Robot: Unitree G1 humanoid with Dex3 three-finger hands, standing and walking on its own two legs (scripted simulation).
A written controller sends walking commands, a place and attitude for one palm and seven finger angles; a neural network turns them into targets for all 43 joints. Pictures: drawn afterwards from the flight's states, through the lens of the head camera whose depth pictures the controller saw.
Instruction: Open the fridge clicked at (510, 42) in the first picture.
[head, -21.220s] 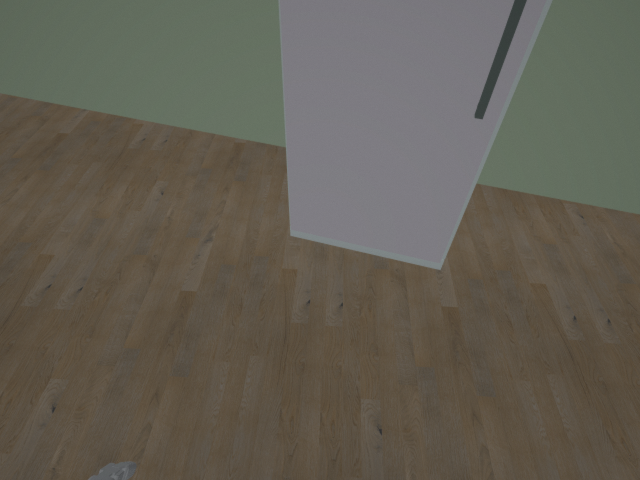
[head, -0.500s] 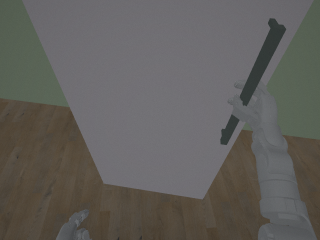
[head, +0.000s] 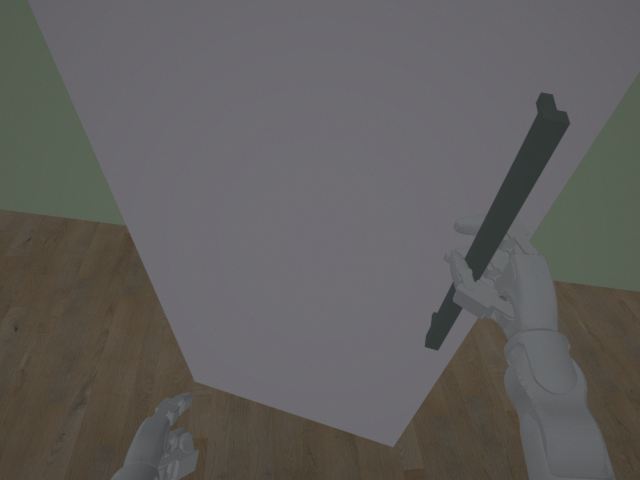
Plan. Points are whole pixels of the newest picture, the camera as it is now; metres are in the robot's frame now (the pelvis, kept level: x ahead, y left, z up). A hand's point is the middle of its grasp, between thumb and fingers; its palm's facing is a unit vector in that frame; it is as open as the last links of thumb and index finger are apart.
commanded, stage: walk backward, drawing the door open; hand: right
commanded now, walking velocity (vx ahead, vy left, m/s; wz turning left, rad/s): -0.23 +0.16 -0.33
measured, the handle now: (474, 252) +0.36 -0.15 +0.14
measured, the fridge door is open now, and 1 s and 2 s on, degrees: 9 40 73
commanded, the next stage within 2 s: stop walking and hold the door back in 1.88 s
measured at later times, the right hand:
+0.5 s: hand (421, 413) +0.17 -0.06 +0.14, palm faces +0.07 +0.98 -0.20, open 6.9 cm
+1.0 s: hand out of the picture +0.06 +0.04 +0.13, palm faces +0.31 +0.92 -0.24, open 7.2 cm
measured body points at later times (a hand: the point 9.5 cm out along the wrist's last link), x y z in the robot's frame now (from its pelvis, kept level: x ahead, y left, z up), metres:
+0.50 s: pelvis -0.10 +0.05 +0.00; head -0.08 +0.08 +0.45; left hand +0.08 +0.25 -0.10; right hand +0.16 -0.12 +0.15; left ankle -0.02 +0.12 -0.74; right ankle -0.07 -0.11 -0.74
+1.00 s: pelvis -0.15 +0.23 -0.01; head -0.11 +0.21 +0.43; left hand +0.07 +0.36 -0.12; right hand +0.03 -0.01 +0.15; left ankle -0.10 +0.38 -0.75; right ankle -0.15 -0.01 -0.73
